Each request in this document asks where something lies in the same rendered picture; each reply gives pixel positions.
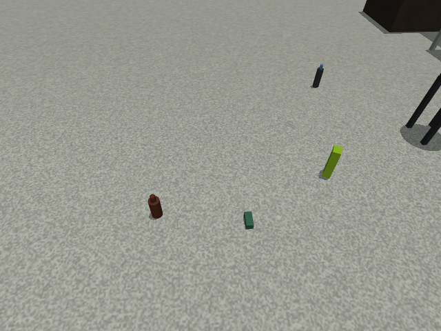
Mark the stool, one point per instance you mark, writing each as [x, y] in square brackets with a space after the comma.
[436, 121]

